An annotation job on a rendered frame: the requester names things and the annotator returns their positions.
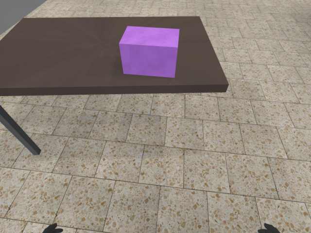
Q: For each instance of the table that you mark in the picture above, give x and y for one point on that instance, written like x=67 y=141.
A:
x=81 y=56

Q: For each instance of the robot left hand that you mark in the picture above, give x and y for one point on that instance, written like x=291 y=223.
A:
x=52 y=229

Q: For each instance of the robot right hand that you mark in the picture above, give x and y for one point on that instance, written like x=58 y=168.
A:
x=269 y=229

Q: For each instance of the carton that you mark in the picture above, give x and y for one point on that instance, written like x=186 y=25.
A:
x=149 y=51

